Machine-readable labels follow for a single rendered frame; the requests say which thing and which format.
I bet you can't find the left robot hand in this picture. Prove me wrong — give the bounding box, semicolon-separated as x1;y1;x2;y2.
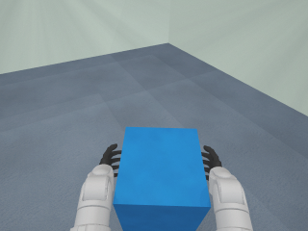
99;143;122;177

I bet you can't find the right robot forearm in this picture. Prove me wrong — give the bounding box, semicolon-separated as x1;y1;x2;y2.
209;167;253;231

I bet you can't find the right robot hand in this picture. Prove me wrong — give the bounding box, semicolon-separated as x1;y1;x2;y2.
201;145;222;181

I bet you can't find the left robot forearm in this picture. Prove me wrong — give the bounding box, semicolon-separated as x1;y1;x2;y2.
69;164;115;231

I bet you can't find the carton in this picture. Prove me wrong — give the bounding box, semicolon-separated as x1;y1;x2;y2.
113;126;212;231

